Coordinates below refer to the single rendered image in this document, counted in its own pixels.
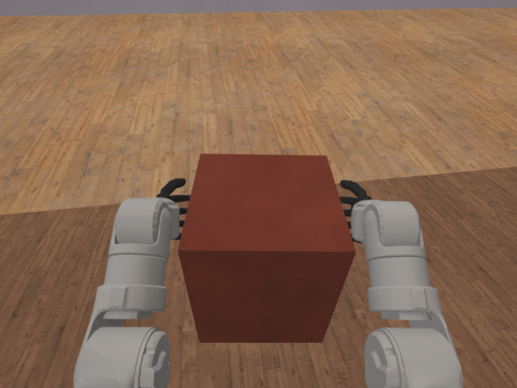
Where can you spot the robot right hand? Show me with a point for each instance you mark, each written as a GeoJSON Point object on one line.
{"type": "Point", "coordinates": [359, 192]}

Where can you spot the carton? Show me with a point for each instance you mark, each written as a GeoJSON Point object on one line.
{"type": "Point", "coordinates": [265, 248]}

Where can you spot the left robot upper arm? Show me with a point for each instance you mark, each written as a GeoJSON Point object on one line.
{"type": "Point", "coordinates": [125, 357]}

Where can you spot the robot left hand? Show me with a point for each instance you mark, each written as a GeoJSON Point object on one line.
{"type": "Point", "coordinates": [168, 189]}

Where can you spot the robot left forearm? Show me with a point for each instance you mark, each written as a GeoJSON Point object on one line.
{"type": "Point", "coordinates": [134, 282]}

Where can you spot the right robot upper arm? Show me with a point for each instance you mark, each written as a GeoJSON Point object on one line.
{"type": "Point", "coordinates": [410, 357]}

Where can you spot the robot right forearm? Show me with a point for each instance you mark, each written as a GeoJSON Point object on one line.
{"type": "Point", "coordinates": [395, 251]}

